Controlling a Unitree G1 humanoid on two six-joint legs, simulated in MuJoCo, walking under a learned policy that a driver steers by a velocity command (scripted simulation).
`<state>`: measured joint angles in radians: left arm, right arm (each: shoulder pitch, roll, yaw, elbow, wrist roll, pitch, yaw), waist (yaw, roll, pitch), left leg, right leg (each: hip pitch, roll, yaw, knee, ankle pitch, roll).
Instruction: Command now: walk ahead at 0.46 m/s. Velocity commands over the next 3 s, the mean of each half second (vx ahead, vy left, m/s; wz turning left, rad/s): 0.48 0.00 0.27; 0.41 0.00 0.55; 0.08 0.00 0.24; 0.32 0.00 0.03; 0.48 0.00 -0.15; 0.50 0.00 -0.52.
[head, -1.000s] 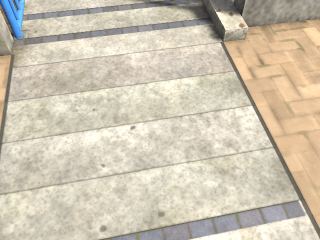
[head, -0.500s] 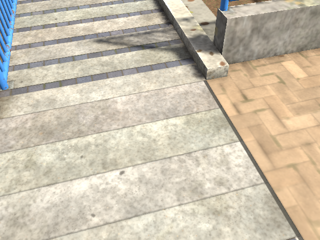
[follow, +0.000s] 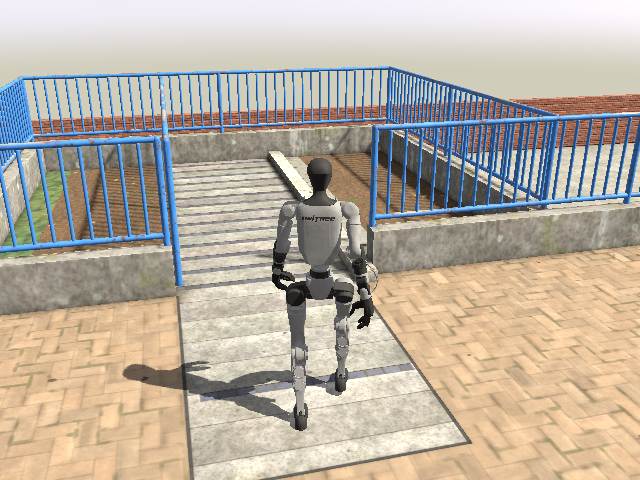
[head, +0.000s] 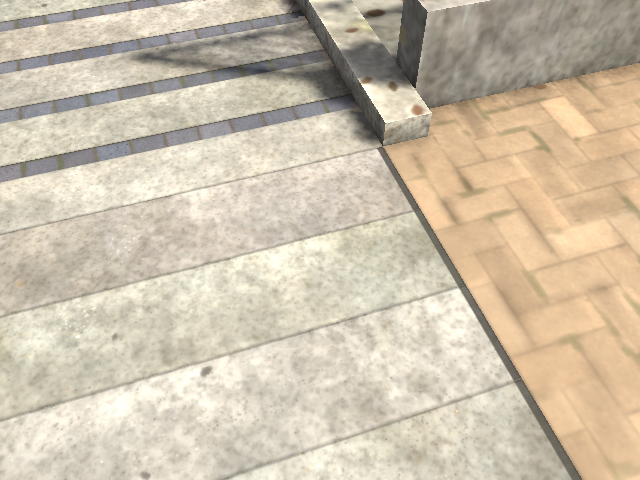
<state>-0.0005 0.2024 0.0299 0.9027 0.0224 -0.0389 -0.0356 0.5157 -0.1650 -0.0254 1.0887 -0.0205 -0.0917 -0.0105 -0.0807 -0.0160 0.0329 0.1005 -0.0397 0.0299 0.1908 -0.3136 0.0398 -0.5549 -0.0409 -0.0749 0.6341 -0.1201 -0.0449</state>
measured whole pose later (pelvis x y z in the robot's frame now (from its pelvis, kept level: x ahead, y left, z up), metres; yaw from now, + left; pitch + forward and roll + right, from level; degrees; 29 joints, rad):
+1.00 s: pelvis +0.51 +0.04 +0.00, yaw +28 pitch +1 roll +0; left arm 0.06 0.25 0.04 0.78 0.03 -0.02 0.00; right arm 0.33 -0.26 -0.08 0.92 0.00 -0.02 -0.01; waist -0.06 -0.04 0.09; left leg -0.10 -0.15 -0.09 0.36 -0.26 0.13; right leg -0.66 -0.08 0.04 0.83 -0.14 0.04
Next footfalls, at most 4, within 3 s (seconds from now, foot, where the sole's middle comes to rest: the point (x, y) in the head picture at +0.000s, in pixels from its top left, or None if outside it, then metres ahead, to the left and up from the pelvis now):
0.08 right None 0.21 -0.11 -0.78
0.64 left None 0.47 0.08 -0.78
1.14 right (280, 355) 0.76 0.06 -0.78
1.50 left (230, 441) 0.57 0.17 -0.78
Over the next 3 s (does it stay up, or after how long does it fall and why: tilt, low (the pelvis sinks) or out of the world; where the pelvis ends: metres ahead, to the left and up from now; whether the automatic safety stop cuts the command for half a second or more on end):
stays up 1.19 0.35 -0.01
